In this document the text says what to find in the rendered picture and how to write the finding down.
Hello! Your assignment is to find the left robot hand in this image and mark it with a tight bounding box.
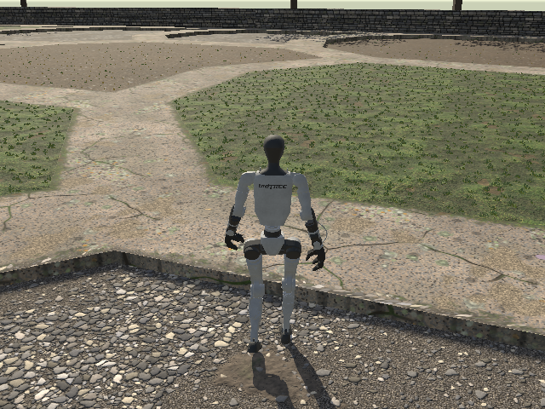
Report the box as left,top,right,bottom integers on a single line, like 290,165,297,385
225,233,244,250

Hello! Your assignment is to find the right robot foot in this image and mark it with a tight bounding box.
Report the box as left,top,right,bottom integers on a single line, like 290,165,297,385
280,323,292,344

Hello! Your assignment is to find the right robot forearm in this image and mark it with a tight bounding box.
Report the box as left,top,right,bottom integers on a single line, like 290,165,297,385
305,208,324,250

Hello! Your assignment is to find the robot right upper arm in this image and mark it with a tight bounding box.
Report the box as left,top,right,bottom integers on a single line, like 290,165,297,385
291,172,313,221

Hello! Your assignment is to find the robot left upper arm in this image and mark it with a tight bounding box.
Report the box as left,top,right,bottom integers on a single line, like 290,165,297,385
232,171,255,217

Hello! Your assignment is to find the robot head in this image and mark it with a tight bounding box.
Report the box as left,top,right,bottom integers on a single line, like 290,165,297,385
259,135,288,176

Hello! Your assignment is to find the right robot hand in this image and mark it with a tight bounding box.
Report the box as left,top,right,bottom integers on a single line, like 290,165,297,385
306,247,325,271

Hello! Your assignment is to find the left robot forearm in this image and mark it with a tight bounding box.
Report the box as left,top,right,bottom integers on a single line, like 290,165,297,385
226,204,241,236

